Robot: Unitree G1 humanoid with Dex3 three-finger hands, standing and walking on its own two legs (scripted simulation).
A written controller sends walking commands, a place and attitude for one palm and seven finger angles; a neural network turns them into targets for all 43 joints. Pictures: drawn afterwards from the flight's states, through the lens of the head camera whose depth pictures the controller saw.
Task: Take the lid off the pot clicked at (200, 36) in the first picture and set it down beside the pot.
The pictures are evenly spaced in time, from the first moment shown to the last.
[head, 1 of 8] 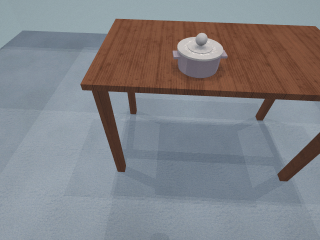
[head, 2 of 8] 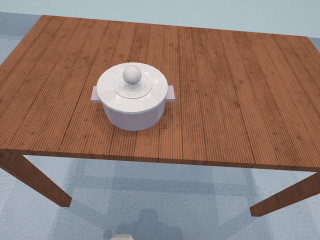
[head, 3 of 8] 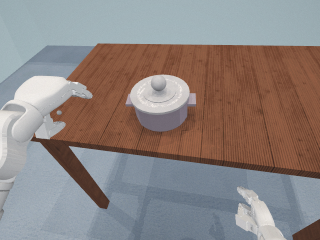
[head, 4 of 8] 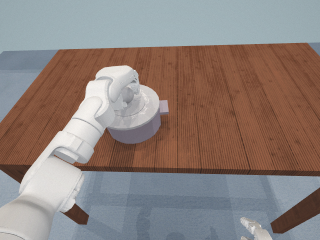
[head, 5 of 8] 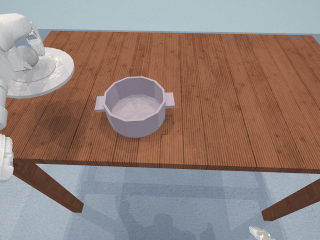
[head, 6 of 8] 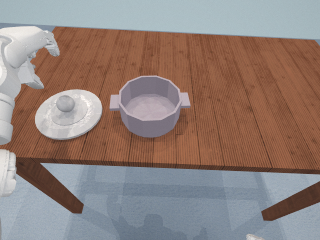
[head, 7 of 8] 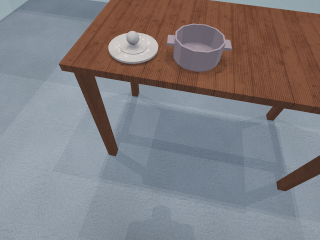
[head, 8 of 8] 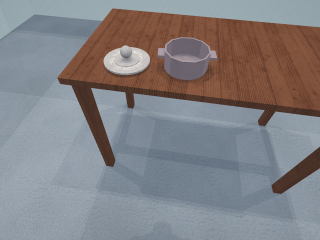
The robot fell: no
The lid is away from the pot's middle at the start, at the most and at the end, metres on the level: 0.00 0.25 0.24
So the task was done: yes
